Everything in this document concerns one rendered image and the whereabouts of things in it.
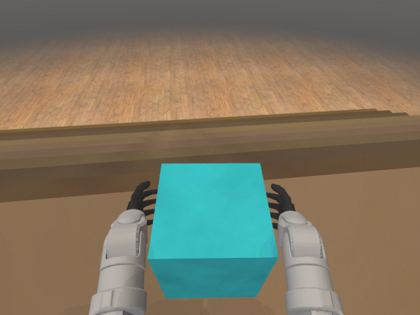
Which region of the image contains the carton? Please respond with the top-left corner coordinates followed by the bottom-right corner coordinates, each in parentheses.
top-left (148, 163), bottom-right (279, 299)

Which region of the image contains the right robot hand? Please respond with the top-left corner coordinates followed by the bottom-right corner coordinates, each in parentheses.
top-left (266, 184), bottom-right (295, 229)

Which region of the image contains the robot right forearm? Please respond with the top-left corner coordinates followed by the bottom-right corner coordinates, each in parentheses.
top-left (278, 211), bottom-right (344, 315)

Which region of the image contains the robot left forearm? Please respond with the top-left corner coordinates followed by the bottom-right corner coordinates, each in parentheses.
top-left (89, 209), bottom-right (148, 315)

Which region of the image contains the left robot hand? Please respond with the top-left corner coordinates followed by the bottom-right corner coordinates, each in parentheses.
top-left (127, 180), bottom-right (158, 226)

